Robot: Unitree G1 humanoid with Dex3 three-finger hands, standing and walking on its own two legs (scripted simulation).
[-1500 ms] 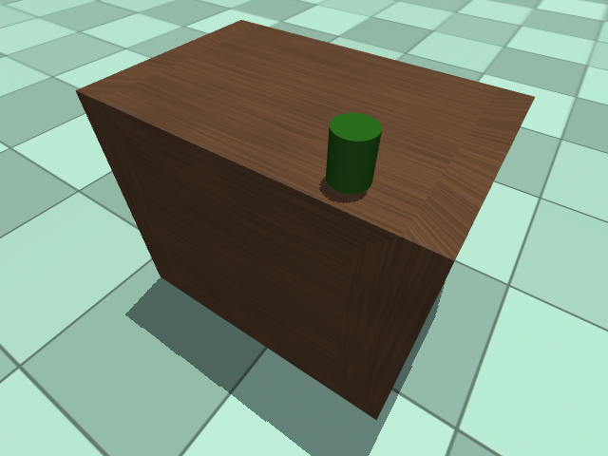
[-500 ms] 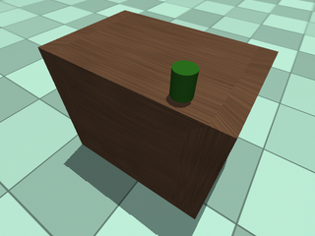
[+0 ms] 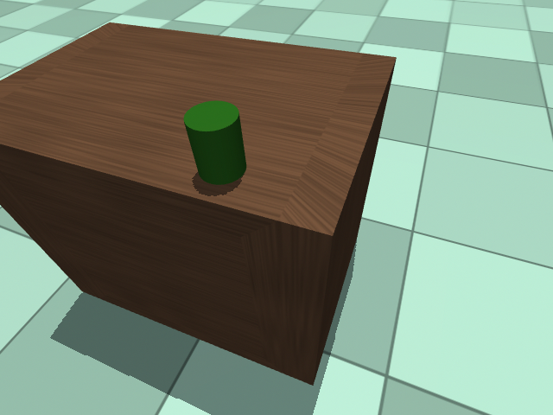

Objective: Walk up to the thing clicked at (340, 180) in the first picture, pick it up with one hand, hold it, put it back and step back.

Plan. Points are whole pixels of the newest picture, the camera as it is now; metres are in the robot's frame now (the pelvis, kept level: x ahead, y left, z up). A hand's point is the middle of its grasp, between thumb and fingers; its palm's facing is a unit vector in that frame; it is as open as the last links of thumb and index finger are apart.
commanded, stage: walk up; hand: left
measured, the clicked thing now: (217, 143) +0.55 +0.13 +0.11
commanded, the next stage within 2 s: none
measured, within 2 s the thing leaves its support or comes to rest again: neither
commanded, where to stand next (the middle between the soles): +0.11 +0.05 m, yaw -18 degrees
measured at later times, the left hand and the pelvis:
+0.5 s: hand (97, 375) +0.24 +0.33 -0.14, palm faces -0.22 -0.86 -0.46, open 7.4 cm; pelvis +0.06 +0.07 +0.00, yaw -11 degrees
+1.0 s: hand (120, 399) +0.20 +0.28 -0.14, palm faces -0.35 -0.86 -0.38, open 7.4 cm; pelvis +0.02 +0.07 +0.00, yaw -20 degrees
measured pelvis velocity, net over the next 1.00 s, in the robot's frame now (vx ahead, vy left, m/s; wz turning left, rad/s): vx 0.02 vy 0.07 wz -0.34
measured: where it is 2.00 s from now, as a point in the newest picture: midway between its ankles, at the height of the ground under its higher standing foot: outside the picture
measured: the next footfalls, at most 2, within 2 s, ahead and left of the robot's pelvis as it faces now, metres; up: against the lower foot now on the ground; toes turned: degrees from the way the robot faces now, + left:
left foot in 0.34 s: +0.17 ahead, +0.19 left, +0.00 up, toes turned -8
right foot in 0.72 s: +0.05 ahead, -0.06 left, +0.00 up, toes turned -19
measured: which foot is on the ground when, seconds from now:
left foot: up 0.00-0.32, down 0.34-0.74, up 0.76-0.98, down 1.00-1.00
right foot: down 0.00-0.36, up 0.38-0.70, down 0.72-1.00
